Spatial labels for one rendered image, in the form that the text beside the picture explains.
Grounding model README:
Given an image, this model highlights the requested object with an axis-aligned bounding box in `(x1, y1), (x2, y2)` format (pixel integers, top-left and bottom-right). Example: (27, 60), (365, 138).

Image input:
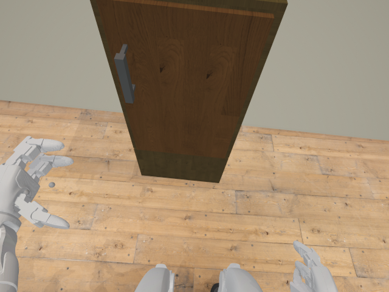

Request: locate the left robot forearm
(0, 211), (21, 292)

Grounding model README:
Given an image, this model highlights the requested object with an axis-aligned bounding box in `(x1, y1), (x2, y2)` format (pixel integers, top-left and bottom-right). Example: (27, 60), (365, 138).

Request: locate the left robot hand
(0, 136), (74, 229)

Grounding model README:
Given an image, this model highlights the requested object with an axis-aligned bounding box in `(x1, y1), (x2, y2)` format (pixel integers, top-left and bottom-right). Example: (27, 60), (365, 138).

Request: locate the right robot thigh
(219, 268), (263, 292)

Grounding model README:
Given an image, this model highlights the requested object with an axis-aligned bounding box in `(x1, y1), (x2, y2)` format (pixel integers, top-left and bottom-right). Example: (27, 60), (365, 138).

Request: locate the robot thigh
(135, 268), (175, 292)
(219, 268), (263, 292)

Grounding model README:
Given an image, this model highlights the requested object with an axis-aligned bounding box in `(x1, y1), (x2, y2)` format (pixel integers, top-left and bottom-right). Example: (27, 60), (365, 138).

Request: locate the cupboard door
(96, 0), (274, 159)

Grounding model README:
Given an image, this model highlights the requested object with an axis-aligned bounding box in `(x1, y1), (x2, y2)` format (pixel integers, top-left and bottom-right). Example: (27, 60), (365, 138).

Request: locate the left robot thigh
(135, 268), (175, 292)

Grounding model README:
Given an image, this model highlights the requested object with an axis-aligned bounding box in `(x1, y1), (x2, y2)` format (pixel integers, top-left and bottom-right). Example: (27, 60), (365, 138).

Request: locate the right robot hand
(290, 240), (338, 292)

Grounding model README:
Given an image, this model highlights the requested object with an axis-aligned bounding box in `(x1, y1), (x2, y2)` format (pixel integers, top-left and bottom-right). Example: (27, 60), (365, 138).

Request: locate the handle
(114, 44), (136, 103)

